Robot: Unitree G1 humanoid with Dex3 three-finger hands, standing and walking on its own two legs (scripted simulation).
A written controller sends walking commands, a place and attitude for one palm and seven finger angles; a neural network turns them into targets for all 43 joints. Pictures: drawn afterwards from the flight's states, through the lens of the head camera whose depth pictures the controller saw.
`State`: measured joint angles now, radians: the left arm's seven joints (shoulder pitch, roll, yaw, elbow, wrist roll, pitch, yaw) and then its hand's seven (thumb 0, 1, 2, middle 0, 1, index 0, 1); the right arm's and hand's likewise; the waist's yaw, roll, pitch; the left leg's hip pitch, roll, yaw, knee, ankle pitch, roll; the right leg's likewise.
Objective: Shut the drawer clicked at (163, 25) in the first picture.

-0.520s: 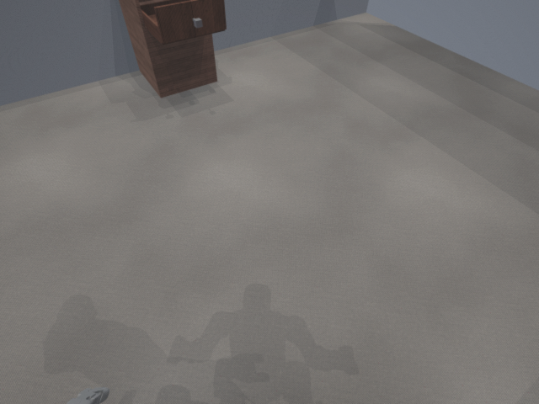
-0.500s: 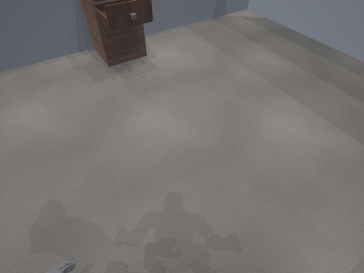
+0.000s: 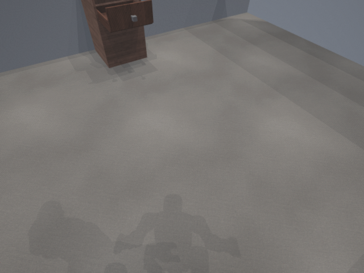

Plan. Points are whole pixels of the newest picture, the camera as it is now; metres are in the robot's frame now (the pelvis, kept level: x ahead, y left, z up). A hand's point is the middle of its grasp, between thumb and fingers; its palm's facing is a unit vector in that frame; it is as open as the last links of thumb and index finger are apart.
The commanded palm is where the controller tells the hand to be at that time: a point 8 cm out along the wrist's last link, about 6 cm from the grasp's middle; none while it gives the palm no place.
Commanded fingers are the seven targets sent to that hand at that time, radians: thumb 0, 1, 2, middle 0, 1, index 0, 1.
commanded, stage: stand and wait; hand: left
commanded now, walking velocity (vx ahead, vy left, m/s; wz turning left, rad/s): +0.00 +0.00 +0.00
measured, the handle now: (133, 17) +1.93 +0.51 -0.22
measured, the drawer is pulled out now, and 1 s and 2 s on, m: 0.28 0.28 0.28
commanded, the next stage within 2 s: look at it before walking up in 0.30 s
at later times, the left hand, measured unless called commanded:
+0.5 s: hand out of the picture +0.06 +0.24 -0.15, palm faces -0.03 -0.94 -0.33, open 7.3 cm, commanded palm none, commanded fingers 0.00 0.90 0.90 -0.20 -0.30 -0.20 -0.30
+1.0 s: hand out of the picture +0.05 +0.25 -0.15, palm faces -0.03 -0.94 -0.33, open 7.3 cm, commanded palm none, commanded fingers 0.00 0.90 0.90 -0.20 -0.30 -0.20 -0.30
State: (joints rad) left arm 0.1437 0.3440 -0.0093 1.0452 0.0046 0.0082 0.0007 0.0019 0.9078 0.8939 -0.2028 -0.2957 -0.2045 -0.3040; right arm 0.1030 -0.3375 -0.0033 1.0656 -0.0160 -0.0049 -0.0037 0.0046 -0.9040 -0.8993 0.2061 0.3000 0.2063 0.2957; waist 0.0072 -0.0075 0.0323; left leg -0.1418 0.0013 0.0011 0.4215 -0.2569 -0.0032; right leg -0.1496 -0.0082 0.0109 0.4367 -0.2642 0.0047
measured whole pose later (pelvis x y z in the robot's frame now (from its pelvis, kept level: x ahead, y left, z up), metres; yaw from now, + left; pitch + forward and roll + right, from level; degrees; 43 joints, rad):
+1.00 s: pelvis -0.02 +0.00 +0.00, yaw +0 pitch -2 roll +0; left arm 0.14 0.34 -0.01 1.09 0.01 0.00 0.00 0.00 0.91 0.89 -0.20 -0.30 -0.20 -0.30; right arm 0.12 -0.34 0.00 1.12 -0.01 -0.01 0.00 0.00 -0.90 -0.90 0.21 0.30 0.21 0.30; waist 0.01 0.00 0.03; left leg -0.14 0.01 0.00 0.37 -0.20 -0.01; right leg -0.14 0.00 0.01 0.38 -0.20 0.00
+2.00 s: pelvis -0.02 +0.00 +0.00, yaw +0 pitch -2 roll +0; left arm 0.15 0.34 -0.01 1.09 0.01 0.00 0.00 0.00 0.91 0.89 -0.20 -0.30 -0.20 -0.30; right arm 0.12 -0.33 0.01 1.12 -0.01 0.00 0.00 0.00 -0.91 -0.90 0.20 0.30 0.21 0.30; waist 0.01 0.00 0.02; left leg -0.13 0.01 0.00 0.35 -0.19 -0.01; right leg -0.13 0.00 0.01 0.36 -0.20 0.00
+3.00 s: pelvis +0.33 +0.02 -0.02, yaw +2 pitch -1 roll -2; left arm 0.34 0.20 0.05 1.10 0.02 -0.01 -0.01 0.00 0.93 0.89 -0.20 -0.30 -0.20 -0.30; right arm 0.18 -0.17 -0.05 0.98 -0.04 -0.08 0.02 0.00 -0.91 -0.90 0.20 0.30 0.20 0.29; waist 0.01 -0.04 0.01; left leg -0.36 0.10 0.17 0.67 -0.30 0.04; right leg -0.26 -0.07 -0.10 0.87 -0.47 0.00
